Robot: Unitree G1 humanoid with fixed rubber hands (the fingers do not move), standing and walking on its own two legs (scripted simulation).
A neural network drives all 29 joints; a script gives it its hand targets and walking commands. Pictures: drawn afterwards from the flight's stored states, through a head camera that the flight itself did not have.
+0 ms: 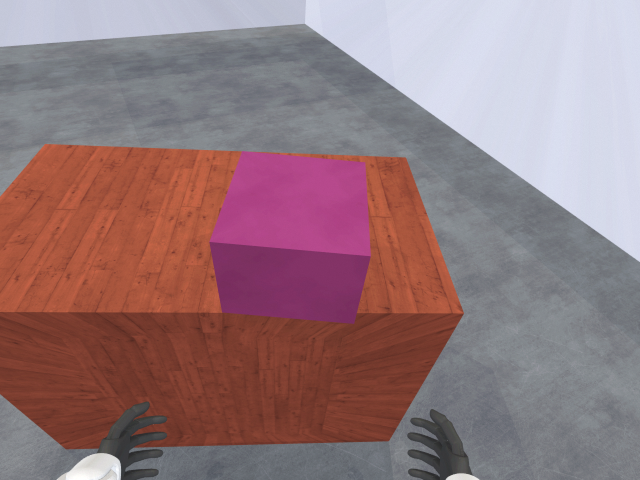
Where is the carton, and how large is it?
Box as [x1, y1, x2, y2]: [209, 151, 370, 323]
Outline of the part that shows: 242,151 209,242 222,311 353,323 370,257 364,162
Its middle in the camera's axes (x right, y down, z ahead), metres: -0.04 -0.02 +0.69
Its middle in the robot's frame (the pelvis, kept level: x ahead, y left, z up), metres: +0.53 +0.04 +0.00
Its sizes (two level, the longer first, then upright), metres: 0.239 0.228 0.171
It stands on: a pedestal, 0.68 m high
